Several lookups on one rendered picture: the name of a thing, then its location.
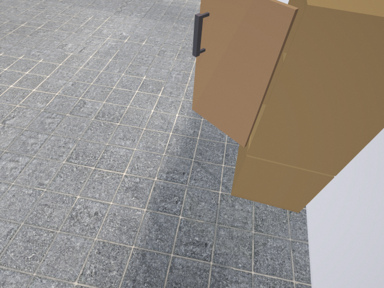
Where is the cupboard door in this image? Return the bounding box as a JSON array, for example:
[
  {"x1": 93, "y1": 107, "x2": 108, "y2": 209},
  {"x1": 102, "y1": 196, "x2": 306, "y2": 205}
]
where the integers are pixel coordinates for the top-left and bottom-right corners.
[{"x1": 192, "y1": 0, "x2": 299, "y2": 147}]

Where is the handle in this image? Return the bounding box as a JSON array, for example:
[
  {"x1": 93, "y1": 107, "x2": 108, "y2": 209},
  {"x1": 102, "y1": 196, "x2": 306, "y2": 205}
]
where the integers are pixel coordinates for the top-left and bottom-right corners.
[{"x1": 192, "y1": 12, "x2": 209, "y2": 57}]

